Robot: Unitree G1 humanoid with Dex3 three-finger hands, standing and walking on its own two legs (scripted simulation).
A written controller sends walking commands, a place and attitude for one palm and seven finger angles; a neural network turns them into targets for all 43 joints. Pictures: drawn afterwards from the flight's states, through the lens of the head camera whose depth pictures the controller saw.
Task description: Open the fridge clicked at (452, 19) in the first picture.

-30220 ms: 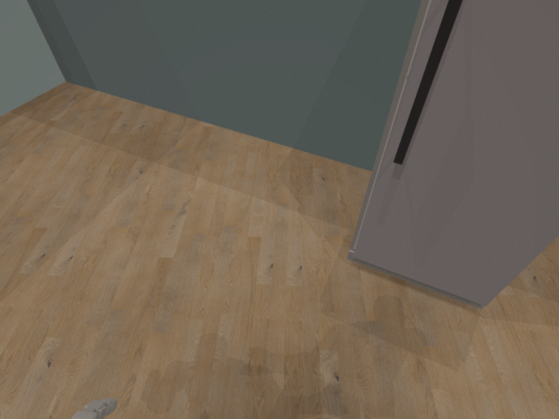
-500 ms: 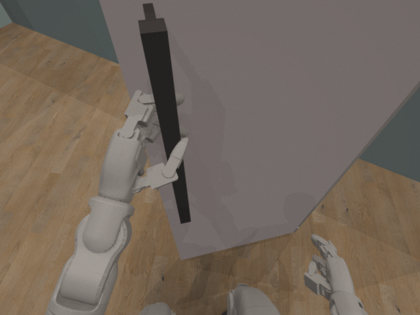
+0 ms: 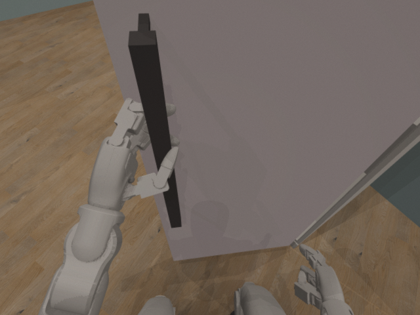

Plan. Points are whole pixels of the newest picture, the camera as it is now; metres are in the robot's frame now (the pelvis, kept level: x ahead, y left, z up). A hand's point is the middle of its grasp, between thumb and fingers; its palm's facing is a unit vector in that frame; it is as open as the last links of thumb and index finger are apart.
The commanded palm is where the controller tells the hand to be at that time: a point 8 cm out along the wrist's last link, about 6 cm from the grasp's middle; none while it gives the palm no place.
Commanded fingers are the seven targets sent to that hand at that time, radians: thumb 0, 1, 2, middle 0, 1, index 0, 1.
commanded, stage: walk backward, drawing the door open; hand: left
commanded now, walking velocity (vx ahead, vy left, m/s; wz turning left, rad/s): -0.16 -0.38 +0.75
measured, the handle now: (166, 160) +0.33 +0.10 +0.12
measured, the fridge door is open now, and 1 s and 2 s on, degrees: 63 90 84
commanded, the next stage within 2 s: stop walking and hold the door back in 0.38 s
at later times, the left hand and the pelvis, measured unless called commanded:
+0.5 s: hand out of the picture +0.11 -0.02 +0.18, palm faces +0.38 -0.90 -0.20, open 7.8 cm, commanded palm +0.09 +0.03 +0.16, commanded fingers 0.00 0.90 0.90 -0.45 -1.40 -0.45 -1.40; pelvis -0.08 -0.23 +0.00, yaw +21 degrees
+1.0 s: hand out of the picture +0.09 -0.04 +0.18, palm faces +0.49 -0.84 -0.23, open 7.5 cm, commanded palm +0.07 +0.03 +0.16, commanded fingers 0.00 0.90 0.90 -0.45 -1.40 -0.45 -1.40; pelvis -0.20 -0.34 +0.01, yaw +29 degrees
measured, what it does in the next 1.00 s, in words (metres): steps to the right, turning left: right foot, then left foot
